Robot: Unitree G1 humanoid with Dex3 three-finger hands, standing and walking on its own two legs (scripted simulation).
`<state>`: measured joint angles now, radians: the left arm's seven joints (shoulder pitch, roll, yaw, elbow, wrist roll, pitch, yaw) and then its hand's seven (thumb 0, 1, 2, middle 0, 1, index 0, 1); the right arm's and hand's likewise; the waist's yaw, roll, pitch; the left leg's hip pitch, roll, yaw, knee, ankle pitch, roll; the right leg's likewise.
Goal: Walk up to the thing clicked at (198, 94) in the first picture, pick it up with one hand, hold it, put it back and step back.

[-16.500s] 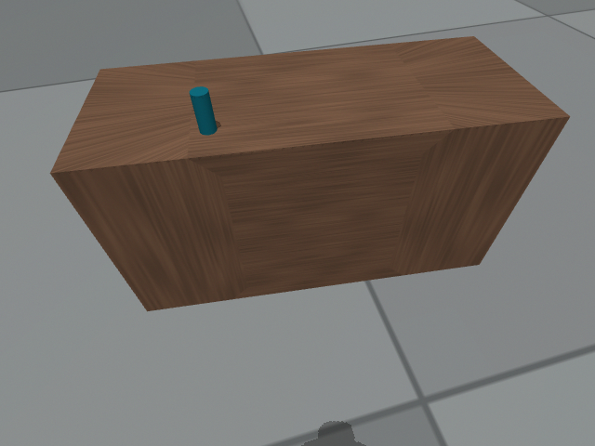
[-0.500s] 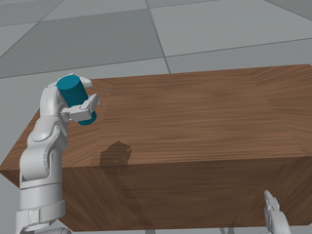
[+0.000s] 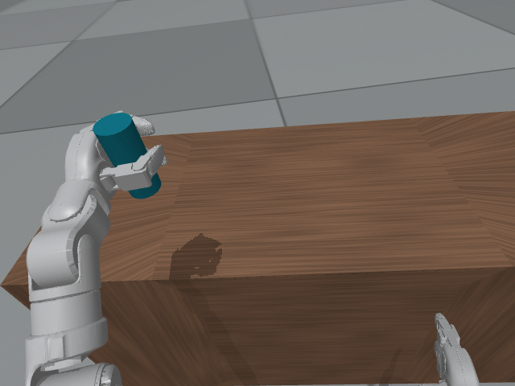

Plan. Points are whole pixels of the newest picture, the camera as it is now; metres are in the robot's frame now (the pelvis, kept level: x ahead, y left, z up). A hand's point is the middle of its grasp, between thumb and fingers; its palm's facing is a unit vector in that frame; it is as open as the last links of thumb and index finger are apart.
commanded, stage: hold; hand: left
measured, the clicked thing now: (130, 158) +0.35 +0.18 +0.24
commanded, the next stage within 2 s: none
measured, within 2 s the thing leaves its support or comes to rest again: neither
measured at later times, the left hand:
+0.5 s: hand (134, 165) +0.33 +0.17 +0.24, palm faces +0.12 -0.99 +0.01, open 6.1 cm
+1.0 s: hand (140, 174) +0.33 +0.16 +0.23, palm faces +0.10 -0.99 +0.01, open 6.1 cm
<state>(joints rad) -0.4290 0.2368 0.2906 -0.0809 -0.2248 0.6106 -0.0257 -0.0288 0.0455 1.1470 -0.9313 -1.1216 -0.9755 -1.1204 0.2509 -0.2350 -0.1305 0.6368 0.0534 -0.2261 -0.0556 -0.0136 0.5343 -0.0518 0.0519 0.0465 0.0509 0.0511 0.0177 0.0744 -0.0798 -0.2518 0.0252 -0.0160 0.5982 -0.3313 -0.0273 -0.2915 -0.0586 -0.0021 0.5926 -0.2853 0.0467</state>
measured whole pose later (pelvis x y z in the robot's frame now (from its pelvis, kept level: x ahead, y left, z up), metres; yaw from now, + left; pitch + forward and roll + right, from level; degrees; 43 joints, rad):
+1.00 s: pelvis -0.01 +0.00 +0.00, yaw +0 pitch -1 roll +0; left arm -0.35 0.22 0.28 -0.16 -0.23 0.64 -0.04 -0.03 0.05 1.14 -0.93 -1.13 -0.97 -1.13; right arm 0.24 -0.23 -0.12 0.66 0.05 -0.24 -0.06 -0.01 0.54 -0.05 0.05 0.05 0.05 0.05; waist 0.02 0.08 -0.08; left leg -0.25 0.03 -0.02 0.59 -0.32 -0.03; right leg -0.29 -0.06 0.00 0.59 -0.27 0.05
